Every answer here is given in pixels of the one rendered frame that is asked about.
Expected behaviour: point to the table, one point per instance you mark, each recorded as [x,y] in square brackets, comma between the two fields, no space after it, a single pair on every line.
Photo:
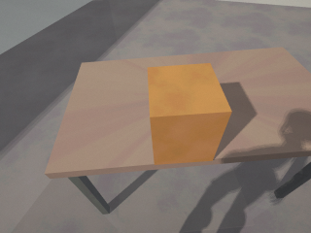
[106,127]

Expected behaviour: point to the carton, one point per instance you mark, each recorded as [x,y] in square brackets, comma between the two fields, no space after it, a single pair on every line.
[188,113]

